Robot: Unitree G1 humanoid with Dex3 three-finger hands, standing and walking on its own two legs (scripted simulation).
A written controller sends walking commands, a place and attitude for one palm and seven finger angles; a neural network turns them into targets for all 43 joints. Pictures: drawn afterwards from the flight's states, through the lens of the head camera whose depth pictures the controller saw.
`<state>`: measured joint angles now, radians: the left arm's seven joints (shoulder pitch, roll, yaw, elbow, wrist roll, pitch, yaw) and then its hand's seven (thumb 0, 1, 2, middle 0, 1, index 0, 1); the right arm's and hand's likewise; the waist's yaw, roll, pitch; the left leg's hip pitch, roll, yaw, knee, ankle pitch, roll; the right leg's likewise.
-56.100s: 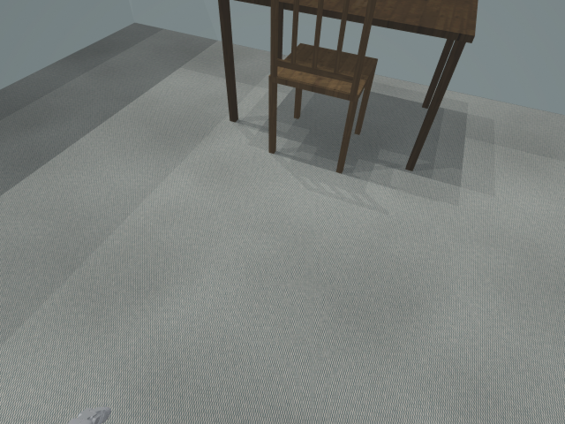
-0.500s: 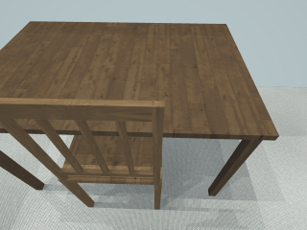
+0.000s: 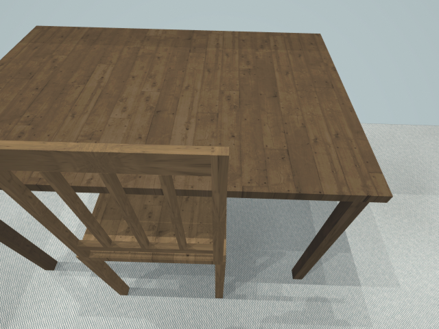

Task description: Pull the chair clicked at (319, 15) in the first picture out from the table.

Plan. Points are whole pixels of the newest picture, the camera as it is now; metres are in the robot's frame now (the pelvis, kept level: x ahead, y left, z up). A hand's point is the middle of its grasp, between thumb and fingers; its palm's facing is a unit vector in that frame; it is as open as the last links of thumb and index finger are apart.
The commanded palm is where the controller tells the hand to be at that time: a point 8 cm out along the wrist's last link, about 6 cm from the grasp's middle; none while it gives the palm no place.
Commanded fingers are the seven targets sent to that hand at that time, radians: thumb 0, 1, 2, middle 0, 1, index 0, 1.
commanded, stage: shuffle to correct the standing spot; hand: left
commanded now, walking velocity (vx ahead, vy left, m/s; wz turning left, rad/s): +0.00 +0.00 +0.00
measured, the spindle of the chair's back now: (129, 215) +0.34 +0.22 -0.06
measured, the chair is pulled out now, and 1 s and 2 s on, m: -0.10 -0.10 -0.10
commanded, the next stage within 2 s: come to a stop and stand still in 0.36 s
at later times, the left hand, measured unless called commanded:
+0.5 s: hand out of the picture +0.02 +0.22 -0.18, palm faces -0.03 -0.96 -0.26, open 7.4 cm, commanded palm none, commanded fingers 0.00 0.90 0.90 -0.20 -0.30 -0.20 -0.30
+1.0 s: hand out of the picture -0.07 +0.19 -0.19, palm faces -0.04 -0.99 -0.15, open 7.4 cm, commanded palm none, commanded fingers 0.00 0.90 0.90 -0.20 -0.30 -0.20 -0.30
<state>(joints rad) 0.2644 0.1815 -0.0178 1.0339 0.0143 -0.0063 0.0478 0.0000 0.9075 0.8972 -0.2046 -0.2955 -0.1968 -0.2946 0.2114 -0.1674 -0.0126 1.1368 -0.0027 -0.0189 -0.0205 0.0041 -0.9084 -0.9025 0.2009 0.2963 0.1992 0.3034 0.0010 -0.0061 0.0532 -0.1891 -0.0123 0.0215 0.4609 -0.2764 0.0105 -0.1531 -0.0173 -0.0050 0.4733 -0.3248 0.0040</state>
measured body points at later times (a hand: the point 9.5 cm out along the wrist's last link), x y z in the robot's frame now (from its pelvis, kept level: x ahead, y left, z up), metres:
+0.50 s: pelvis -0.06 +0.02 -0.02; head -0.02 +0.03 +0.43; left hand +0.02 +0.27 -0.16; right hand -0.01 -0.23 -0.16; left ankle -0.02 +0.11 -0.74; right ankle -0.05 -0.12 -0.74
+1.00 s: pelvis -0.05 +0.03 -0.01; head -0.03 +0.04 +0.44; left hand -0.07 +0.24 -0.17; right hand -0.10 -0.19 -0.16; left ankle -0.02 +0.11 -0.74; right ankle -0.09 -0.10 -0.74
